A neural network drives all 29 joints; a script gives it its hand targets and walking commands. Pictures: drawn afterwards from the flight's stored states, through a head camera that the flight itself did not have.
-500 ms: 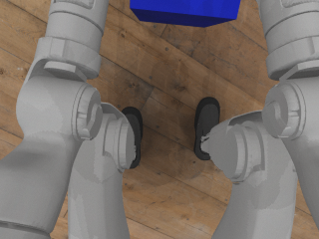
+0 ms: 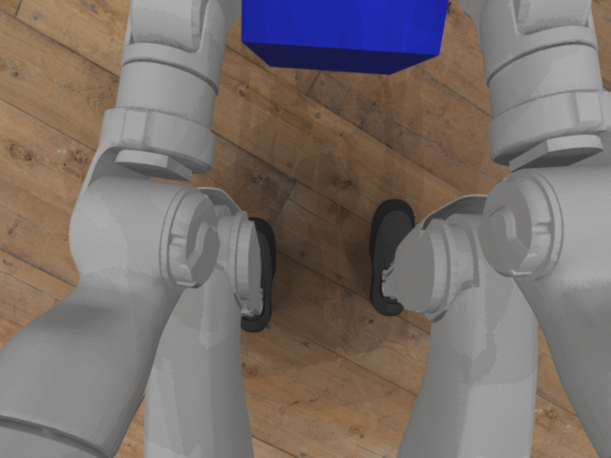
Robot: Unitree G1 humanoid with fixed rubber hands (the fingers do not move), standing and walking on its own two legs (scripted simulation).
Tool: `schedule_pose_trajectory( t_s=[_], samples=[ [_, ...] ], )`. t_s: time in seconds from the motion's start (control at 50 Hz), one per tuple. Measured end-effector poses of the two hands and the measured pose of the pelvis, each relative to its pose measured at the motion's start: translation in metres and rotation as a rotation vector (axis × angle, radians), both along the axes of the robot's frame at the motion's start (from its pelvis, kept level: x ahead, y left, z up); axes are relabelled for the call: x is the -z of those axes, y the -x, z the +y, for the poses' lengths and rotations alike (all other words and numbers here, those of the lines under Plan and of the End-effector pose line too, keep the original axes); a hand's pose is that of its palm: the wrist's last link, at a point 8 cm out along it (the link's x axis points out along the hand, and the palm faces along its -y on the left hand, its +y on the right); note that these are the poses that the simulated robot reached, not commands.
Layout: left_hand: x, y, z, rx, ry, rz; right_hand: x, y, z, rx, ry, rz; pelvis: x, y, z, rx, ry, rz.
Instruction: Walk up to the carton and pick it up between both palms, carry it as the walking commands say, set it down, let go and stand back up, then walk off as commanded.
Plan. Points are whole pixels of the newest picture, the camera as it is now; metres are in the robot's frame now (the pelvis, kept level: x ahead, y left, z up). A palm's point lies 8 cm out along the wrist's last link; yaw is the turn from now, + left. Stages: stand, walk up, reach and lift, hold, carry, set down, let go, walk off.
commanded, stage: reach and lift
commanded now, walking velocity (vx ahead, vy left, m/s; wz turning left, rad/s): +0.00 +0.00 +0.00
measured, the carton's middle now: out of the picture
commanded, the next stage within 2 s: none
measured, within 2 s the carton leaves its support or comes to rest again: neither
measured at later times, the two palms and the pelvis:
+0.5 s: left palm out of the picture +0.54 +0.12 -0.05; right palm out of the picture +0.56 -0.12 -0.05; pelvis +0.00 +0.00 +0.03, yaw +1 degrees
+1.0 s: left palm out of the picture +0.52 +0.11 +0.01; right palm out of the picture +0.53 -0.13 +0.02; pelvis -0.01 +0.00 +0.08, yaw +0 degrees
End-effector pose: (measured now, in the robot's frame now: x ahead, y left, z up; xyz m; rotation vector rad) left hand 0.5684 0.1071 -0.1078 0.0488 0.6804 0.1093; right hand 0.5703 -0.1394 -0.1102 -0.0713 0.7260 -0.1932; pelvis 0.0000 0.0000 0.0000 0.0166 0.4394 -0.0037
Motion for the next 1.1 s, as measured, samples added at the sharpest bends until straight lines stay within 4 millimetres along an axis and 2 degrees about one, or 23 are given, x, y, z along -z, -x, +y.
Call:
schedule_pose_trajectory(
  t_s=[0.16,0.4,0.58,1.1],
  samples=[
    [-0.009,0.014,0.006,-0.03,0.006,-0.001,-0.02,0.004,0.007,-0.008,0.004,-0.013,-0.004,0.001,0.0,-0.004,0.003,-0.035],
    [-0.043,0.021,0.013,-0.062,0.008,-0.017,-0.056,0.007,0.016,-0.001,-0.01,-0.045,-0.023,0.003,0.0,-0.011,0.004,-0.066],
    [-0.064,0.027,0.01,-0.06,0.008,-0.02,-0.073,0.017,0.012,0.01,-0.015,-0.051,-0.039,0.004,-0.002,-0.013,0.005,-0.083],
    [-0.137,0.052,0.006,-0.071,0.007,-0.034,-0.146,0.041,0.009,0.02,-0.03,-0.068,-0.088,0.009,-0.004,-0.005,0.0,-0.174]
  ],
)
